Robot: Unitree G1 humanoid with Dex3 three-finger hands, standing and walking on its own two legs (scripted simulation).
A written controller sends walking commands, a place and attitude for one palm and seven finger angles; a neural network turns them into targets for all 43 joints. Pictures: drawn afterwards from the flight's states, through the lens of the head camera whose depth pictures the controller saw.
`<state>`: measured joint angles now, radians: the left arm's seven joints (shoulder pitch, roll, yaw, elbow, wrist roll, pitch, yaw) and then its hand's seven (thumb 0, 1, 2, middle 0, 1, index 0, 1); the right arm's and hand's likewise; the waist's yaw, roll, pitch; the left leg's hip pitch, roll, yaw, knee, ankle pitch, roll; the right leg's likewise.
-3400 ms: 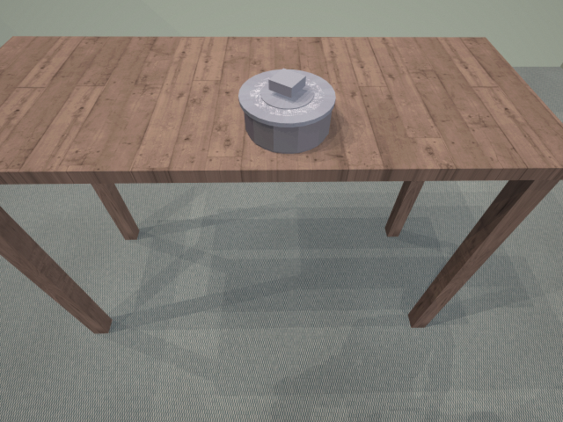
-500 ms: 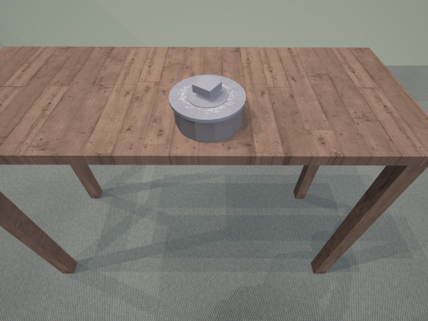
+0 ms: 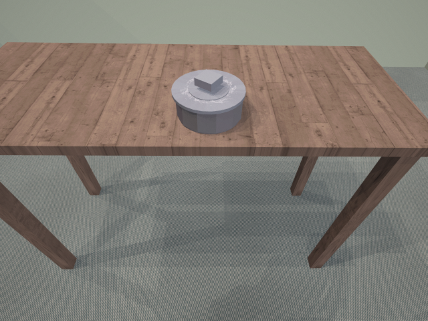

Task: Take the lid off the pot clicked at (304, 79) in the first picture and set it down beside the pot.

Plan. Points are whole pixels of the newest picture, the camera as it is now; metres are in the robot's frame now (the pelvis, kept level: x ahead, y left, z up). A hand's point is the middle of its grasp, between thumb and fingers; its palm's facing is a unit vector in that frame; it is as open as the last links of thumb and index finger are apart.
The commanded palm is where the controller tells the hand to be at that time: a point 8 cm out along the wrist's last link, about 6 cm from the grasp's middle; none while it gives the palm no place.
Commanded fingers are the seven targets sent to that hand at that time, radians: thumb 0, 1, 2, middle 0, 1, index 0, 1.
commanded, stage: look again from close up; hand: left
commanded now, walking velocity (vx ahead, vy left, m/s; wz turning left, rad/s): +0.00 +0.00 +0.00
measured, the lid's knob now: (208, 80) +0.57 +0.05 +0.16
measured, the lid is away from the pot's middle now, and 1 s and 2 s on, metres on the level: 0.00 0.00 0.00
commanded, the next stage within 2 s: shuffle to correct the standing spot in 0.26 s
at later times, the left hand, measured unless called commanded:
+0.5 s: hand out of the picture +0.00 +0.17 -0.17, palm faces +0.02 -0.98 -0.17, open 7.4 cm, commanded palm none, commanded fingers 0.00 0.90 0.90 -0.20 -0.30 -0.20 -0.30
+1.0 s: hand out of the picture +0.07 +0.13 -0.19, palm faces +0.08 -0.99 -0.13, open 7.4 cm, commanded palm none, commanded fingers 0.00 0.90 0.90 -0.20 -0.30 -0.20 -0.30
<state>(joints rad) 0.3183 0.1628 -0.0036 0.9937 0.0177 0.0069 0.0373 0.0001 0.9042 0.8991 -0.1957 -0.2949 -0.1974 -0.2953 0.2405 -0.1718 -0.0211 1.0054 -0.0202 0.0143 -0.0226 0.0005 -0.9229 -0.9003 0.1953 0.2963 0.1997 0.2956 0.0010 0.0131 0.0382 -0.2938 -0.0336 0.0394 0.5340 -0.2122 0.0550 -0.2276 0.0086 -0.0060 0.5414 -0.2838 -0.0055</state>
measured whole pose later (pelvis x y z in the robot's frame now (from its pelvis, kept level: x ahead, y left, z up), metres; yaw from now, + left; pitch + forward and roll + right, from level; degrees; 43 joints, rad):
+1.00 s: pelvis +0.11 -0.03 -0.01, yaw +2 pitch +1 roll +0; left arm 0.36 0.14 0.04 1.06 0.02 0.01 0.01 0.00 0.91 0.90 -0.19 -0.29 -0.20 -0.30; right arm 0.26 -0.13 -0.04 1.05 -0.04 -0.04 -0.05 0.00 -0.91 -0.90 0.19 0.30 0.20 0.30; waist -0.01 -0.06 0.05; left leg -0.28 0.01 0.12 0.68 -0.40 0.04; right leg -0.26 0.02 -0.05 0.89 -0.51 -0.04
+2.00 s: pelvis +0.12 -0.13 +0.00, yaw +4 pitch +2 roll -1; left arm 0.26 0.25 0.08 0.97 0.02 0.08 0.03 0.00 0.91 0.90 -0.19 -0.29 -0.20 -0.29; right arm 0.16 -0.17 -0.04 0.89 -0.04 0.06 -0.02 0.00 -0.91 -0.90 0.20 0.30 0.20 0.30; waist 0.01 0.02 0.05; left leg -0.37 -0.04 0.09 0.47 -0.14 0.10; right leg -0.28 -0.01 0.01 0.84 -0.54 0.01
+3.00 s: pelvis +0.14 -0.12 +0.00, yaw +4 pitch +0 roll +0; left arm 0.22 0.15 0.00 0.99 0.00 -0.02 0.05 -0.01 0.92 0.90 -0.20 -0.30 -0.20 -0.30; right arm 0.24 -0.18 -0.02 1.03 -0.02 0.00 -0.03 0.00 -0.92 -0.90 0.19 0.30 0.20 0.30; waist -0.02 0.02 0.02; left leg -0.18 0.04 0.03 0.54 -0.36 -0.03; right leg -0.20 0.00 -0.07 0.56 -0.35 -0.03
